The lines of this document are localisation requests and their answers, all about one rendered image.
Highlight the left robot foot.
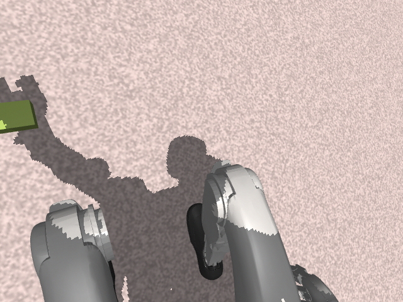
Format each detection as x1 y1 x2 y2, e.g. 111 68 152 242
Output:
108 260 118 301

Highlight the right robot foot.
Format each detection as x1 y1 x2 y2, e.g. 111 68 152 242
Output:
186 203 223 280

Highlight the small box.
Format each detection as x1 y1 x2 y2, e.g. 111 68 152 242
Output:
0 100 38 134

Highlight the right robot hand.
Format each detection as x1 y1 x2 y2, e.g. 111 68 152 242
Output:
290 264 339 302

